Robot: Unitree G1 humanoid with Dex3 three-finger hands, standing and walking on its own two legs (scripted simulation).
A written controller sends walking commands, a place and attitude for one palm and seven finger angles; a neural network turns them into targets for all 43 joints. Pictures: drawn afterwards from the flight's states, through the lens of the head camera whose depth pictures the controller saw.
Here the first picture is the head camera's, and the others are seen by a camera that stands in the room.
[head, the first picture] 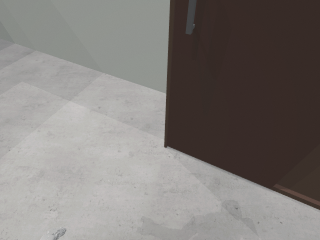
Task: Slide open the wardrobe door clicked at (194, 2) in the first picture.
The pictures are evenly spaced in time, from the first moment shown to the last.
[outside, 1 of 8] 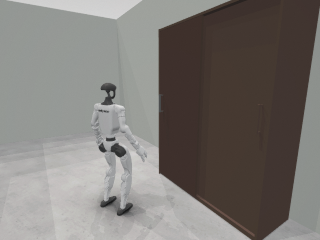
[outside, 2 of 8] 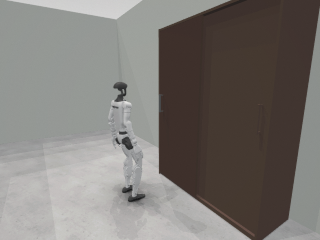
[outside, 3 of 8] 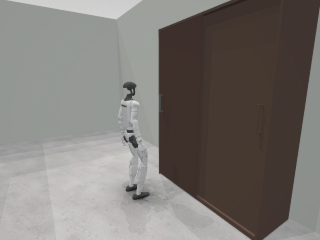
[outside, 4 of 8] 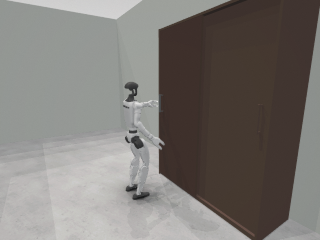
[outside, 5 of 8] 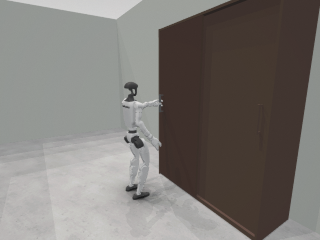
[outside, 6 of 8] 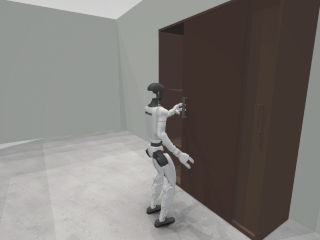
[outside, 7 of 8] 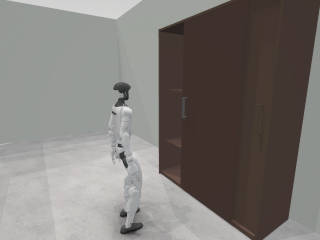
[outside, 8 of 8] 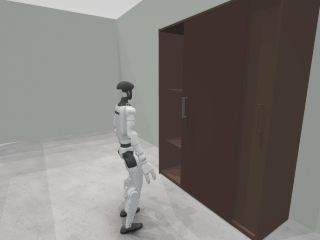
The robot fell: no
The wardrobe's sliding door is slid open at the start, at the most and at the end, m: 0.00 0.47 0.47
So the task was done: yes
